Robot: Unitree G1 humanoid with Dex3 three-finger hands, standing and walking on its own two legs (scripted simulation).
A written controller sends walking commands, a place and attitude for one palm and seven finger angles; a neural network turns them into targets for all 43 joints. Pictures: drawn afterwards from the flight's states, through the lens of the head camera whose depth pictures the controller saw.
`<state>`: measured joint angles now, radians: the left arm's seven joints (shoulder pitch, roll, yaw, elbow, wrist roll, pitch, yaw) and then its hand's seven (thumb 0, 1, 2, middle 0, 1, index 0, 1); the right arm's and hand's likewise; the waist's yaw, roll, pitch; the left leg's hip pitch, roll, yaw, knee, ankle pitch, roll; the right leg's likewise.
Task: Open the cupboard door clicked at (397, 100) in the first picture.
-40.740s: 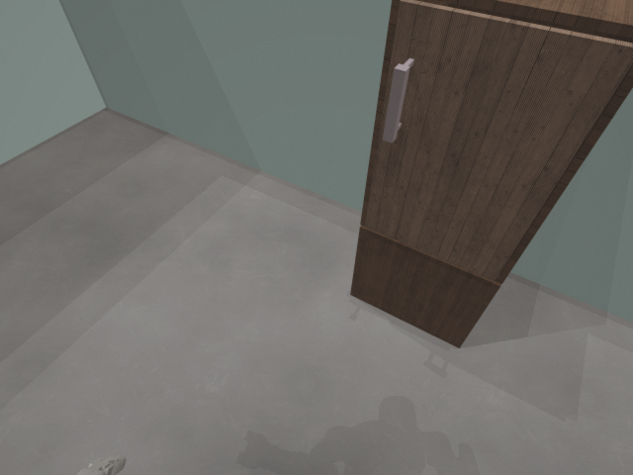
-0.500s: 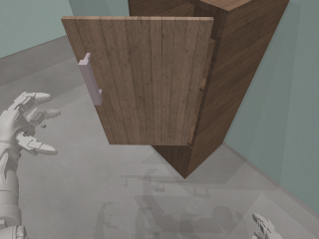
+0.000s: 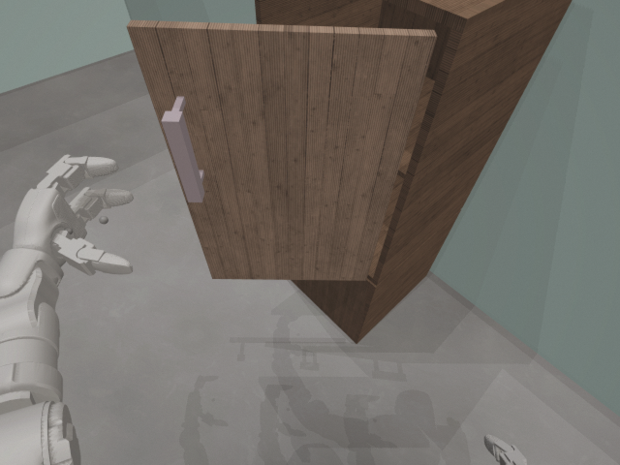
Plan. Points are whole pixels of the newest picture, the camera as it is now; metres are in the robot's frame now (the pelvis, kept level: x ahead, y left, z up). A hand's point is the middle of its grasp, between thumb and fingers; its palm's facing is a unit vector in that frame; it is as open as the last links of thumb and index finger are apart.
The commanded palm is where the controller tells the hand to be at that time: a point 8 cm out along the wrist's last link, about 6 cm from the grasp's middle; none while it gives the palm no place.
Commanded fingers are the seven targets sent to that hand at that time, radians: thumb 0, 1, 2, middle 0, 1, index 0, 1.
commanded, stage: move the hooked fingers beside the handle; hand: left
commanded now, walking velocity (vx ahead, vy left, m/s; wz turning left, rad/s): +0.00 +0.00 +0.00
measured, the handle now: (188, 152) +0.53 +0.20 +0.09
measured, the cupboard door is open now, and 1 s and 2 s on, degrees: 47 47 47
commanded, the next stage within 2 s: slide the fingers in behind the handle in 1.50 s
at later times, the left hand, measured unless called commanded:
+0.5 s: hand (129, 183) +0.45 +0.25 +0.11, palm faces +0.02 -1.00 +0.01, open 14.0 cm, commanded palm +0.43 +0.30 +0.10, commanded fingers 0.00 -0.50 0.30 -0.30 -1.20 -0.30 -1.20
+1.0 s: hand (136, 173) +0.48 +0.26 +0.10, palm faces +0.02 -1.00 +0.01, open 14.0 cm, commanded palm +0.46 +0.31 +0.10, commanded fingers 0.00 -0.50 0.30 -0.30 -1.20 -0.30 -1.20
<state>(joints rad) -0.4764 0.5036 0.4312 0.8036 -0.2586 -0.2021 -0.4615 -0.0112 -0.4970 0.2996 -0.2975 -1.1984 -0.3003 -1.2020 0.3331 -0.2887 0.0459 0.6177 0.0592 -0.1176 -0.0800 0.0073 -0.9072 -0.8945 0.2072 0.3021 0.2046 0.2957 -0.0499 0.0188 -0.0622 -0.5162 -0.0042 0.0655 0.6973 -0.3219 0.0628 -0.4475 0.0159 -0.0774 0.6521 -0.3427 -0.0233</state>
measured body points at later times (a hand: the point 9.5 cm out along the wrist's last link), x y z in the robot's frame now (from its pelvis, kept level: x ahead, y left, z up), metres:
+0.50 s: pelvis -0.01 +0.00 -0.01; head +0.07 +0.02 +0.44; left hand +0.44 +0.31 +0.11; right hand +0.02 -0.27 -0.11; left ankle +0.02 +0.08 -0.72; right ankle -0.01 -0.11 -0.72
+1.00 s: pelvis +0.01 +0.00 -0.01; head +0.11 +0.01 +0.43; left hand +0.47 +0.31 +0.10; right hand +0.00 -0.28 -0.12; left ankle +0.02 +0.07 -0.72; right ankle -0.01 -0.11 -0.72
